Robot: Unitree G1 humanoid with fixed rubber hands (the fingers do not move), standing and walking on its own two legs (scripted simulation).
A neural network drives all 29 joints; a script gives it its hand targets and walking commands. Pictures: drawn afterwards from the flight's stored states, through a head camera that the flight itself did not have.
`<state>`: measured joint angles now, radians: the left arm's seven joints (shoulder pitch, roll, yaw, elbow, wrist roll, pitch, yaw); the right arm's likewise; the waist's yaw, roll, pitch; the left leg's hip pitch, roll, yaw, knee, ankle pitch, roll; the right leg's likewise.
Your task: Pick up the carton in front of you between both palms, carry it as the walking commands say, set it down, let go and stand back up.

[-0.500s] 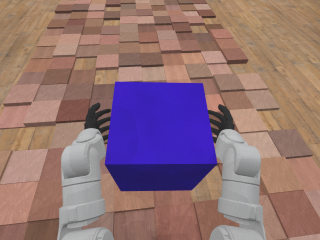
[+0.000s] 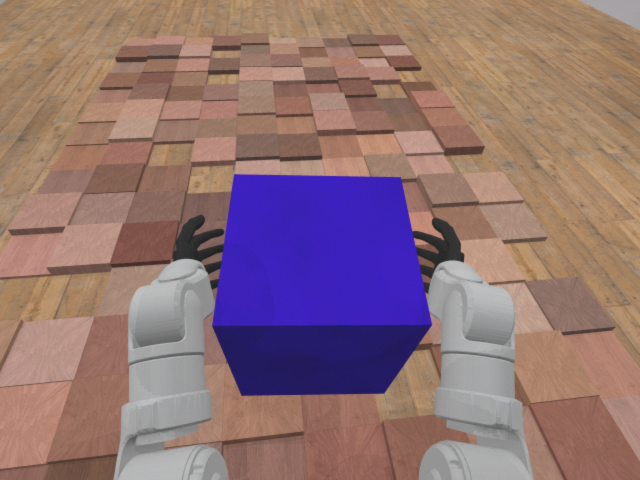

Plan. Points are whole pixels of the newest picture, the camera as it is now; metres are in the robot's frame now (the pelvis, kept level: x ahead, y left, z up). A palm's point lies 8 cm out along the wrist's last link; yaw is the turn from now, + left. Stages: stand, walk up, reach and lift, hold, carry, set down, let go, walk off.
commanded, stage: carry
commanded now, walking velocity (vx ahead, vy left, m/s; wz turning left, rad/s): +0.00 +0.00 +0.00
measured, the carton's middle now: (315, 293) +0.34 +0.01 +0.05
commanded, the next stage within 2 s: none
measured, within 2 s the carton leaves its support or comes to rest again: neither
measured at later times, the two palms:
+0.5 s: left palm (185, 285) +0.30 +0.16 +0.11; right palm (444, 287) +0.30 -0.15 +0.11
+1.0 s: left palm (178, 290) +0.29 +0.17 +0.11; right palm (441, 292) +0.30 -0.14 +0.11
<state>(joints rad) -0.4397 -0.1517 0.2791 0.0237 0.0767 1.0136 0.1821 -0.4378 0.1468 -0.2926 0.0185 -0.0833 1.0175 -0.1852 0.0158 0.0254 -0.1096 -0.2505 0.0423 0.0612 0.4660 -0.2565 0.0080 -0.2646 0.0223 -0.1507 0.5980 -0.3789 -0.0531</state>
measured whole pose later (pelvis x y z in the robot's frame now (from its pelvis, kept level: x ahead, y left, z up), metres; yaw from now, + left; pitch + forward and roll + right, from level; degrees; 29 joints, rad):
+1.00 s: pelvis -0.02 +0.01 +0.00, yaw +0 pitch +2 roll -2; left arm -0.45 -0.15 0.28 0.02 0.07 1.02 0.18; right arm -0.44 0.15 -0.29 0.01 -0.08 1.02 -0.18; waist 0.01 0.02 -0.09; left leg -0.28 0.03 0.07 0.46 -0.22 0.03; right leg -0.30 0.01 -0.15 0.61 -0.34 -0.04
